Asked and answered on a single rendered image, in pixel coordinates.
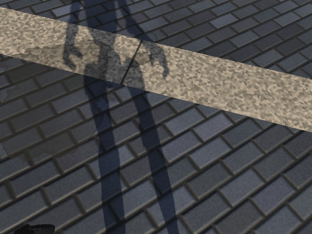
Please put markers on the robot left hand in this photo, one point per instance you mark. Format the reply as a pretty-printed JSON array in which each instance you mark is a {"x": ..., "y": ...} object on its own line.
[{"x": 36, "y": 229}]

